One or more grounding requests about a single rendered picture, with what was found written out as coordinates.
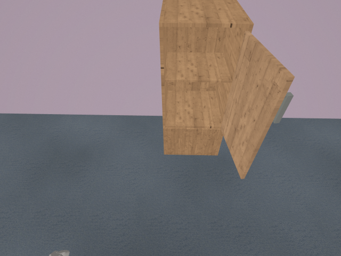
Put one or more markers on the cupboard door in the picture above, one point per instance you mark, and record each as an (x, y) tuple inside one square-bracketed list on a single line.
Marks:
[(259, 86)]

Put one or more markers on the handle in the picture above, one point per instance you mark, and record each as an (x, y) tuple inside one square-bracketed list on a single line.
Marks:
[(283, 107)]

